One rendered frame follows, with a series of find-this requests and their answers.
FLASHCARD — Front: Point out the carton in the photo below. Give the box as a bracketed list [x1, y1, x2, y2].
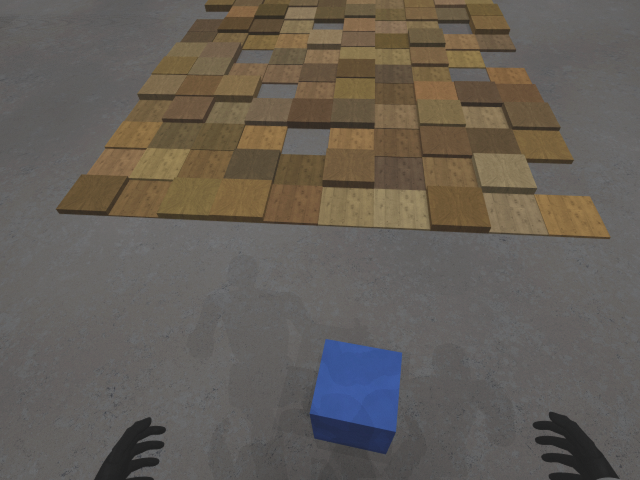
[310, 339, 402, 454]

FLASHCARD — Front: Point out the robot right hand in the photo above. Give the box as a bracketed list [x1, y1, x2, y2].
[533, 412, 619, 480]

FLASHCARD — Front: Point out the robot left hand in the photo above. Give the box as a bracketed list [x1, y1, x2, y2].
[94, 417, 166, 480]

